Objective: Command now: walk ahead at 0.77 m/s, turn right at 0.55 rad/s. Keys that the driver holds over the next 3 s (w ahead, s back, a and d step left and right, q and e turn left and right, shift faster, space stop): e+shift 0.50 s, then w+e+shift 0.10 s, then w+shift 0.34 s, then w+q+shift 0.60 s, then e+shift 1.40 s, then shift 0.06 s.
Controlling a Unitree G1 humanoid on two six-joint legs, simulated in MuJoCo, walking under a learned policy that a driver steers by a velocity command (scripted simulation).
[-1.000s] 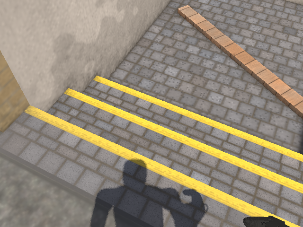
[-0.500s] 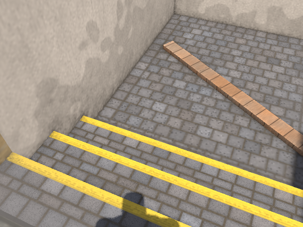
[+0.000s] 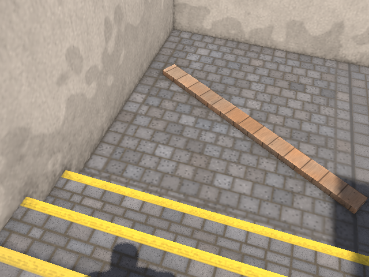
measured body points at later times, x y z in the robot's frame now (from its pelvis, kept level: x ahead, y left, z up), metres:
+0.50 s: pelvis +0.21 +0.00 -0.01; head +0.25 -0.02 +0.44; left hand +0.43 +0.21 -0.11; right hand +0.32 -0.32 -0.08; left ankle +0.38 +0.15 -0.68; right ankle +0.25 -0.09 -0.73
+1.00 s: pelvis +0.36 -0.05 -0.01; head +0.39 -0.03 +0.44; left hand +0.68 +0.00 -0.10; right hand +0.16 -0.21 -0.12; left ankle +0.34 +0.13 -0.73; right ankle +0.35 -0.31 -0.65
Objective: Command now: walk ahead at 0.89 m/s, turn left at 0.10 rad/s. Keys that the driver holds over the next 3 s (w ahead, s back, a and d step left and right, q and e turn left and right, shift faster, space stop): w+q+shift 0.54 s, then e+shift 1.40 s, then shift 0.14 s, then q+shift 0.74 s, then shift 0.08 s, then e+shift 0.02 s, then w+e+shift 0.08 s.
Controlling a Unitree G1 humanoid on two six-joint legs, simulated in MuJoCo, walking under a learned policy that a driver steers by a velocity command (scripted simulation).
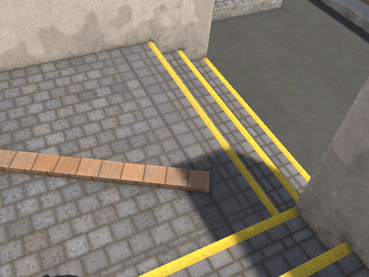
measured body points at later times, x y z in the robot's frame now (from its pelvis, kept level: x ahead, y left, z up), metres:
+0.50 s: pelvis +0.35 -0.09 -0.18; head +0.36 -0.09 +0.27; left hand +0.24 +0.14 -0.32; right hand +0.56 -0.32 -0.28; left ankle +0.39 +0.07 -0.81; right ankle +0.28 -0.24 -0.87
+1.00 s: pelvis +0.63 +0.00 -0.34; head +0.67 +0.00 +0.11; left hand +0.70 +0.28 -0.45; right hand +0.76 -0.22 -0.48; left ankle +0.53 +0.04 -1.02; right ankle +0.86 -0.07 -1.01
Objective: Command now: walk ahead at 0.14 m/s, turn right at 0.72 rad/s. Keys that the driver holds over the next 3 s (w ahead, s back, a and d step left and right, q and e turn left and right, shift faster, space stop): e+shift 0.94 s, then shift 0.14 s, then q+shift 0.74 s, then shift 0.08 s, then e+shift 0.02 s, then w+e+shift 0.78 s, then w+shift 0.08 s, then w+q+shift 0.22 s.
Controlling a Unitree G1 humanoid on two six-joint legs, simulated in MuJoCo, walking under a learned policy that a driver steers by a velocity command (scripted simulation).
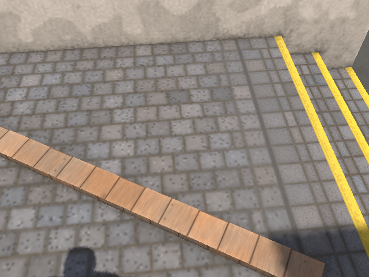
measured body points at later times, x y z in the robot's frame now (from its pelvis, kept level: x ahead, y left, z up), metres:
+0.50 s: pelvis +0.16 -0.02 -0.10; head +0.17 -0.08 +0.34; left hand +0.39 +0.18 -0.19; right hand +0.27 -0.33 -0.19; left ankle +0.36 +0.12 -0.71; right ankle +0.18 -0.09 -0.84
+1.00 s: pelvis +0.28 +0.04 -0.10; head +0.31 +0.02 +0.35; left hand +0.59 +0.13 -0.20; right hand +0.17 -0.26 -0.18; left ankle +0.37 +0.08 -0.84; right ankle +0.17 -0.07 -0.73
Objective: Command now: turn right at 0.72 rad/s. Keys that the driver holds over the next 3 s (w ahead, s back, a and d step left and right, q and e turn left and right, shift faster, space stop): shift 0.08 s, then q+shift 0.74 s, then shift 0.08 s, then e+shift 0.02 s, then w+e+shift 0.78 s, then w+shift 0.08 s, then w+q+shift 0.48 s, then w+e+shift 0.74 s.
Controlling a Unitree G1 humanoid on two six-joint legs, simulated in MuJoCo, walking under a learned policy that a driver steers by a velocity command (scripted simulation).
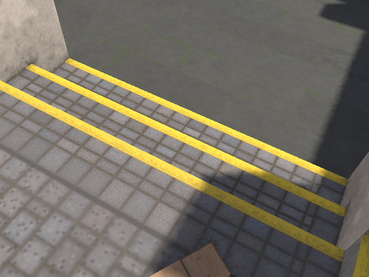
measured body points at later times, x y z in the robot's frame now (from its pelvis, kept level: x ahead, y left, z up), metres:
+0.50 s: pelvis +0.04 +0.00 -0.01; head +0.07 +0.02 +0.44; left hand +0.18 +0.29 -0.11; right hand +0.20 -0.27 -0.10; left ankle +0.01 +0.10 -0.71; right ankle +0.02 -0.16 -0.74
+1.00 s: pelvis +0.09 +0.04 +0.00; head +0.10 +0.08 +0.44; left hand +0.08 +0.36 -0.12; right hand +0.38 -0.11 -0.07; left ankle +0.02 +0.11 -0.74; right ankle +0.19 -0.06 -0.71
